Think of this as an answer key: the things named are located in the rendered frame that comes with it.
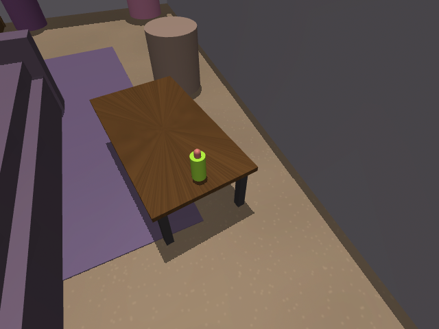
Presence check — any bottle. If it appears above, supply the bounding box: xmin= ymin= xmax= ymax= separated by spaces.
xmin=189 ymin=149 xmax=206 ymax=182

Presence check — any coffee table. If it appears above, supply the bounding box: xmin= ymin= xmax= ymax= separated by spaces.
xmin=89 ymin=76 xmax=258 ymax=245

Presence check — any sofa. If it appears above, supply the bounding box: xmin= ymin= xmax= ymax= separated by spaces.
xmin=0 ymin=29 xmax=64 ymax=329

